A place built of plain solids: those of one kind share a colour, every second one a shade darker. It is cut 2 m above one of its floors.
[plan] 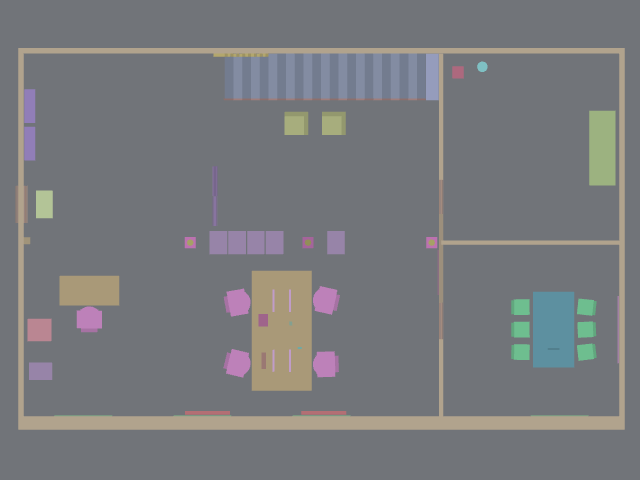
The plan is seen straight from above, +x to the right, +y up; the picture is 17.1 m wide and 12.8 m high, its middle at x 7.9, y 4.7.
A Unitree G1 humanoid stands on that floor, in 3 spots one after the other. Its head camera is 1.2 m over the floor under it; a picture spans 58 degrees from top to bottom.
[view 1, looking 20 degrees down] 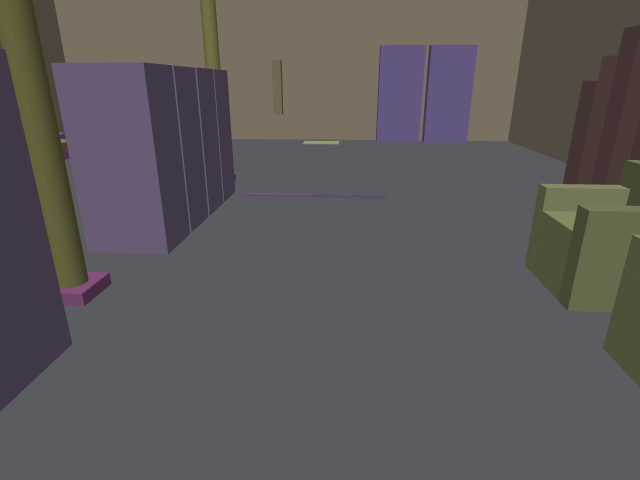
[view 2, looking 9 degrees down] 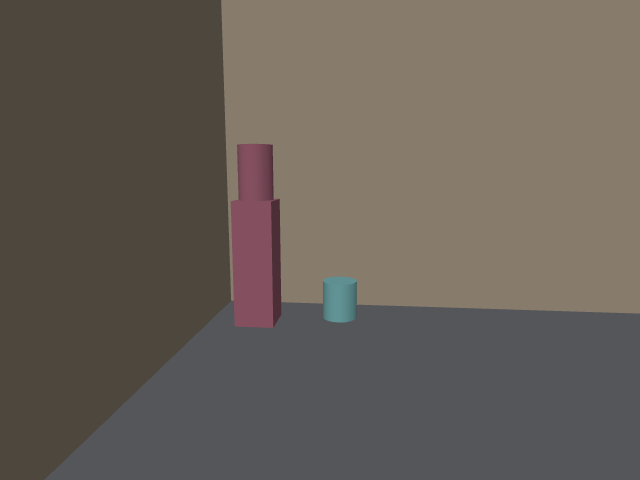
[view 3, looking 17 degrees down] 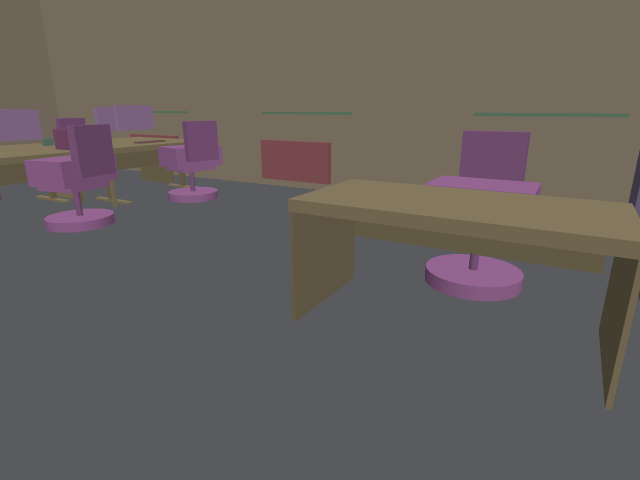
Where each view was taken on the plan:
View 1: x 9.82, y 6.27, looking -176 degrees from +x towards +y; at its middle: ground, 3.51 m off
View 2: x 12.43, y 5.85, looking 96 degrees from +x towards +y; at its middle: wall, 3.89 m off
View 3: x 1.25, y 5.65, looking -60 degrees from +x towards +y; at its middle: desk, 2.65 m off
